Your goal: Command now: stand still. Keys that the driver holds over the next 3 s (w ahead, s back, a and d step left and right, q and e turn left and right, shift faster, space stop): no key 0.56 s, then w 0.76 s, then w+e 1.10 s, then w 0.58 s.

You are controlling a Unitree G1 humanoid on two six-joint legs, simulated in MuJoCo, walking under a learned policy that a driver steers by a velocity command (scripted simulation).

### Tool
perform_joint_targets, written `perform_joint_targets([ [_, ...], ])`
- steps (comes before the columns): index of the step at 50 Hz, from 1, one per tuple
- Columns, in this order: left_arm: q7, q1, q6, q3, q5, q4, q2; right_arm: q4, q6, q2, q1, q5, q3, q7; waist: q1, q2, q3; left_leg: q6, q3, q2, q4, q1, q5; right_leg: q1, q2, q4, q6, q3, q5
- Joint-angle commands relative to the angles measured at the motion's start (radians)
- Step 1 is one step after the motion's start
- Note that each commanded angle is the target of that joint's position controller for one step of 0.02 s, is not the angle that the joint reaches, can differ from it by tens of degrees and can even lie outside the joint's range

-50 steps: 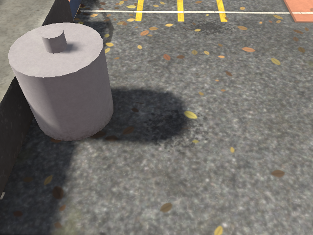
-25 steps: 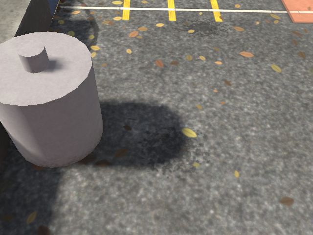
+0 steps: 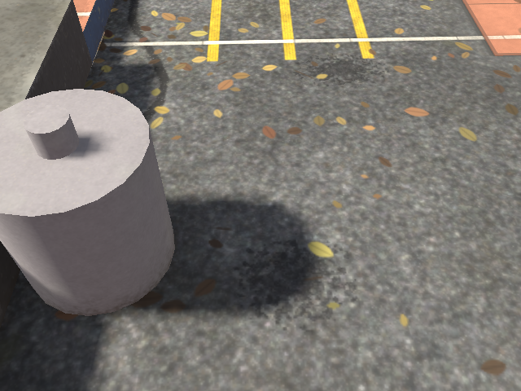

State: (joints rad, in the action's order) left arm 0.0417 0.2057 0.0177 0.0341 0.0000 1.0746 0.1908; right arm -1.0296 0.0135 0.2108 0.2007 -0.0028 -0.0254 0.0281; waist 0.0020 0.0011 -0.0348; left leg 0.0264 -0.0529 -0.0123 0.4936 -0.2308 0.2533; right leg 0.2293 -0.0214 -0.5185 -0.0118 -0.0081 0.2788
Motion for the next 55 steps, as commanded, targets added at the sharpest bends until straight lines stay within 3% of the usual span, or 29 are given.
perform_joint_targets([
  [1, 0.004, 0.030, 0.002, 0.018, 0.000, -0.019, 0.108, 0.020, 0.004, 0.082, 0.026, 0.001, -0.014, 0.005, 0.000, 0.002, 0.043, 0.023, 0.043, 0.044, -0.063, 0.031, -0.188, -0.017, -0.028, 0.066, 0.040, -0.024, -0.249],
  [28, 0.009, 0.057, -0.009, 0.009, 0.001, 0.034, 0.069, -0.052, 0.001, 0.053, 0.061, 0.002, -0.011, 0.014, -0.002, -0.004, -0.014, 0.019, 0.058, 0.052, -0.107, 0.007, -0.056, 0.001, -0.006, 0.107, 0.028, -0.006, -0.118],
  [29, 0.009, 0.080, -0.009, 0.007, 0.000, 0.046, 0.060, -0.063, 0.000, 0.051, 0.083, 0.003, -0.011, 0.015, -0.003, -0.011, 0.010, 0.025, 0.054, 0.045, -0.117, 0.017, 0.066, -0.004, 0.010, 0.098, 0.031, 0.012, -0.018],
  [30, 0.011, 0.089, -0.010, 0.011, -0.007, 0.048, 0.067, -0.066, -0.004, 0.076, 0.093, 0.011, -0.021, 0.017, -0.007, -0.029, -0.003, 0.044, 0.065, 0.044, -0.122, 0.007, 0.252, 0.027, 0.038, 0.057, 0.042, 0.041, 0.137],
  [32, 0.011, 0.056, 0.001, 0.014, -0.010, 0.021, 0.070, -0.061, 0.000, 0.121, 0.126, 0.024, -0.038, 0.020, -0.028, -0.088, -0.073, 0.110, 0.206, 0.141, -0.206, -0.026, 0.559, 0.165, 0.049, -0.046, 0.064, 0.061, 0.309],
  [34, -0.004, 0.017, 0.029, 0.006, -0.013, -0.009, 0.031, -0.067, 0.020, 0.171, 0.179, 0.029, -0.059, 0.017, -0.047, -0.186, -0.095, 0.210, 0.470, 0.325, -0.334, -0.018, 0.642, 0.236, 0.023, -0.253, 0.071, 0.070, 0.179],
  [36, -0.019, 0.014, 0.046, 0.018, -0.020, -0.019, 0.054, -0.041, 0.038, 0.160, 0.142, 0.012, -0.060, 0.013, -0.026, -0.152, -0.099, 0.231, 0.524, 0.376, -0.363, -0.030, 0.546, 0.288, -0.031, -0.394, 0.095, 0.014, 0.235],
  [38, -0.025, 0.044, 0.058, 0.019, -0.031, -0.021, 0.049, -0.004, 0.049, 0.157, 0.063, 0.033, -0.061, 0.008, 0.019, -0.136, -0.087, 0.177, 0.417, 0.330, -0.343, -0.055, 0.436, 0.222, -0.056, -0.251, 0.117, 0.004, 0.247],
  [39, -0.025, 0.082, 0.065, 0.023, -0.029, -0.002, 0.045, 0.010, 0.047, 0.154, 0.016, 0.045, -0.060, 0.004, 0.052, -0.119, -0.074, 0.140, 0.307, 0.262, -0.311, -0.117, 0.364, 0.085, -0.024, -0.107, 0.119, 0.053, 0.174],
  [41, -0.024, 0.217, 0.064, 0.037, -0.013, 0.070, 0.043, 0.012, 0.038, 0.147, 0.023, 0.049, -0.061, 0.000, 0.089, -0.069, -0.048, 0.107, 0.160, 0.152, -0.155, -0.229, 0.311, -0.149, 0.064, 0.033, 0.087, 0.137, 0.009],
  [42, -0.025, 0.311, 0.063, 0.045, -0.011, 0.092, 0.060, 0.021, 0.041, 0.111, 0.014, 0.043, -0.051, -0.003, 0.116, 0.017, -0.020, 0.082, 0.103, 0.108, 0.017, -0.311, 0.250, -0.254, -0.006, 0.083, 0.098, 0.024, 0.048],
  [43, -0.020, 0.426, 0.065, 0.059, -0.013, 0.094, 0.138, 0.040, 0.049, 0.036, 0.002, 0.021, -0.031, -0.013, 0.136, 0.262, 0.034, 0.022, -0.020, 0.027, 0.417, -0.442, 0.225, -0.352, -0.233, 0.232, 0.162, -0.313, 0.132],
  [44, -0.034, 0.455, 0.084, 0.063, 0.003, 0.087, 0.210, 0.078, 0.066, 0.025, -0.013, 0.039, -0.031, -0.014, 0.128, 0.340, 0.014, 0.039, 0.063, -0.020, 0.628, -0.633, 0.306, -0.339, -0.393, 0.385, 0.306, -0.694, 0.395],
  [45, -0.037, 0.363, 0.103, 0.044, 0.003, 0.067, 0.161, 0.097, 0.082, 0.064, -0.061, 0.060, -0.034, -0.015, 0.087, 0.186, -0.083, 0.063, 0.132, 0.057, 0.749, -0.734, 0.224, -0.279, -0.408, 0.398, 0.310, -0.706, 0.485],
  [46, -0.042, 0.280, 0.114, 0.030, -0.001, 0.039, 0.125, 0.098, 0.093, 0.091, -0.059, 0.059, -0.038, -0.020, 0.051, 0.110, -0.112, 0.076, 0.140, 0.091, 0.768, -0.770, 0.096, -0.266, -0.362, 0.380, 0.264, -0.582, 0.386],
  [47, -0.050, 0.224, 0.116, 0.023, -0.005, 0.018, 0.118, 0.080, 0.097, 0.099, -0.038, 0.040, -0.043, -0.020, 0.025, 0.068, -0.091, 0.074, 0.126, 0.117, 0.731, -0.725, 0.008, -0.242, -0.306, 0.378, 0.222, -0.456, 0.228],
  [48, -0.054, 0.199, 0.114, 0.018, -0.005, 0.005, 0.111, 0.074, 0.099, 0.116, -0.034, 0.024, -0.052, -0.019, 0.012, 0.058, -0.084, 0.065, 0.121, 0.135, 0.659, -0.676, -0.054, -0.223, -0.269, 0.381, 0.193, -0.356, 0.081],
  [49, -0.053, 0.218, 0.108, 0.009, -0.001, 0.007, 0.083, 0.070, 0.096, 0.119, -0.039, 0.021, -0.056, -0.024, 0.015, 0.065, -0.069, 0.052, 0.103, 0.141, 0.610, -0.623, -0.091, -0.212, -0.231, 0.383, 0.171, -0.268, -0.040],
  [52, -0.036, 0.298, 0.096, 0.004, 0.007, 0.018, 0.090, 0.097, 0.080, 0.069, -0.115, 0.024, -0.047, -0.035, 0.036, 0.081, -0.059, 0.018, 0.049, 0.125, 0.481, -0.592, -0.166, -0.222, -0.186, 0.379, 0.171, -0.141, -0.298],
  [55, -0.023, 0.309, 0.088, 0.007, 0.008, 0.002, 0.124, 0.157, 0.077, 0.033, -0.264, 0.029, -0.026, -0.043, 0.065, 0.069, -0.085, 0.002, 0.014, 0.090, 0.244, -0.512, -0.251, -0.172, -0.167, 0.407, 0.169, -0.082, -0.320],
])
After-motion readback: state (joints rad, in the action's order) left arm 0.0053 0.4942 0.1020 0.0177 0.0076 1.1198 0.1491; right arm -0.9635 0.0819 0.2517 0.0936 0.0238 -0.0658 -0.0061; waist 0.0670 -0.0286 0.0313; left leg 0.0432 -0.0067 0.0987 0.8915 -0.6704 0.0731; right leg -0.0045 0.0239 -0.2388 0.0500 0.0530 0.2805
